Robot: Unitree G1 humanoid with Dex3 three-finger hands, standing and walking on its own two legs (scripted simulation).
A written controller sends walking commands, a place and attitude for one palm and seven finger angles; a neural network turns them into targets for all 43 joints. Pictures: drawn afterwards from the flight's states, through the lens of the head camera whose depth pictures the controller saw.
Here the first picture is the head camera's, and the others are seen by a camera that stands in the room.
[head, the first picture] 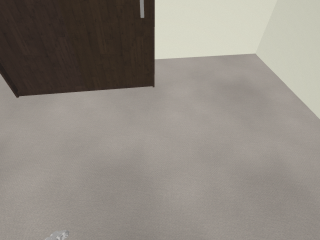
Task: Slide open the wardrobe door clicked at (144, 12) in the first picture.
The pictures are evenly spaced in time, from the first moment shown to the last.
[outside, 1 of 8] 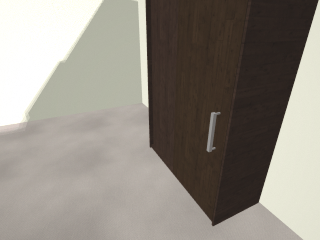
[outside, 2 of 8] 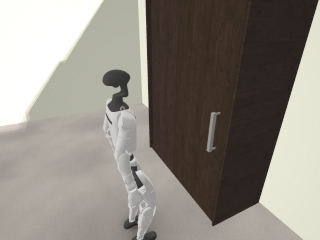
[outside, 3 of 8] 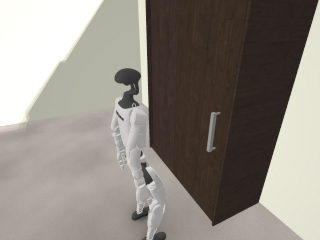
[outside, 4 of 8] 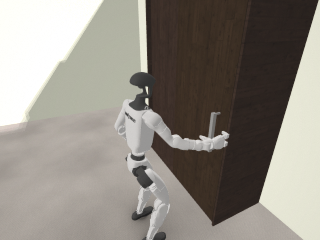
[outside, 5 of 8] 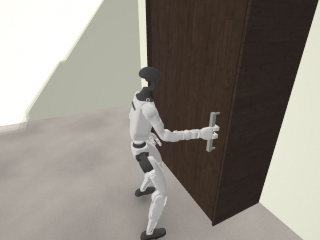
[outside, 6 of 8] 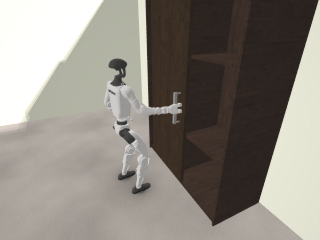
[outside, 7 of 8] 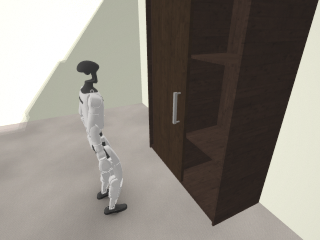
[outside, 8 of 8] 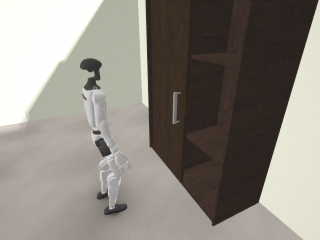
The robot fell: no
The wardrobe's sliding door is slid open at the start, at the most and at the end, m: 0.00 0.50 0.49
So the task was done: yes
